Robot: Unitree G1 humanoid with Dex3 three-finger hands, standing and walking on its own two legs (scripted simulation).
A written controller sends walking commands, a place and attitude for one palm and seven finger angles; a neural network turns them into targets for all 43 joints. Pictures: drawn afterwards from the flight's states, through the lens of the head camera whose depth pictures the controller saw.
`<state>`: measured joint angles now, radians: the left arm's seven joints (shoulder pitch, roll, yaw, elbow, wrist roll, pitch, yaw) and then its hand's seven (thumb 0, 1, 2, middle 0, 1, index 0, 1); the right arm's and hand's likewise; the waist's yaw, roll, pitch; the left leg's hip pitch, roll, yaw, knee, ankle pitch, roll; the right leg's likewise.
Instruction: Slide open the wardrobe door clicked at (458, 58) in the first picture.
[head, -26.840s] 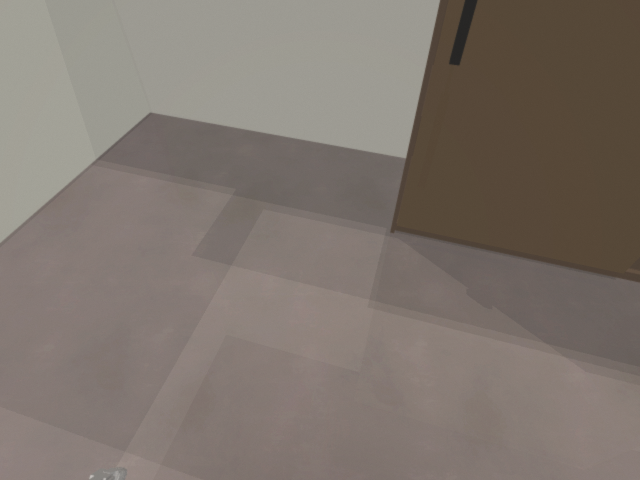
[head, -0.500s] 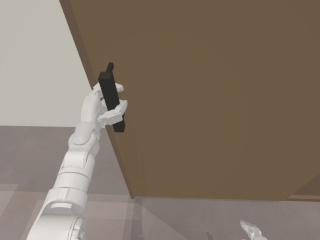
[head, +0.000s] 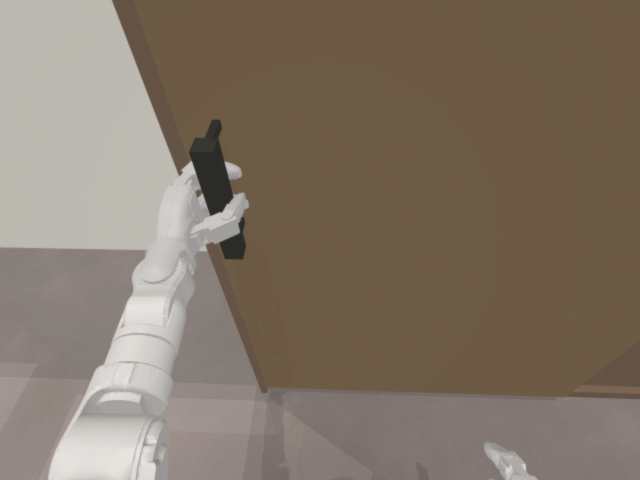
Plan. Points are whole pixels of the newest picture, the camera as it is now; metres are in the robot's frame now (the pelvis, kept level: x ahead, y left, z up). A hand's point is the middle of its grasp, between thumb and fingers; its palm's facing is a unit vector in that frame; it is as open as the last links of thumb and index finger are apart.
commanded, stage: grip the handle and tug to test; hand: left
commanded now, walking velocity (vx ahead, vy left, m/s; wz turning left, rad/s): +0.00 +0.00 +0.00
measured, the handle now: (225, 193) +0.46 +0.16 +0.12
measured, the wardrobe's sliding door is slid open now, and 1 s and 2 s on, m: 0.00 0.02 0.11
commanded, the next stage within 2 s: tug the door sideways, standing still in 0.30 s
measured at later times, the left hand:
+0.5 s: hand (230, 217) +0.40 +0.14 +0.13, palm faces +0.00 -1.00 +0.02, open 6.2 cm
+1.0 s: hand (244, 217) +0.40 +0.12 +0.13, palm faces +0.05 -1.00 -0.01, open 6.2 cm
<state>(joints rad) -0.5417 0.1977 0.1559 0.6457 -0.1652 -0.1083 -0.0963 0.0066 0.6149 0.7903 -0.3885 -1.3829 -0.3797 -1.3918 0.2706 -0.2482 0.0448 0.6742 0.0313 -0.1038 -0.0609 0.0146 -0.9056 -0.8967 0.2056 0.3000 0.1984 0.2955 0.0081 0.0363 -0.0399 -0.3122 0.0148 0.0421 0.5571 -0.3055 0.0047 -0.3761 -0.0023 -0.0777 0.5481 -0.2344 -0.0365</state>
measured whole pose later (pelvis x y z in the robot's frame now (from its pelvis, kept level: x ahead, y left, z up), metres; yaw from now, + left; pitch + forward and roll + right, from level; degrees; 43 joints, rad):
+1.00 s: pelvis +0.02 +0.02 +0.00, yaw +3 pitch +4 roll -1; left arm -0.49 0.06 -0.03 0.42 -0.13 0.01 0.09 0.01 0.67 0.81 -0.30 -1.40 -0.29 -1.40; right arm 0.25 -0.21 0.04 0.67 0.01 -0.09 -0.02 0.01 -0.91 -0.90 0.21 0.30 0.20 0.30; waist 0.06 0.04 -0.04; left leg -0.32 -0.02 0.01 0.62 -0.36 0.02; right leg -0.37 -0.04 -0.11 0.60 -0.29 -0.01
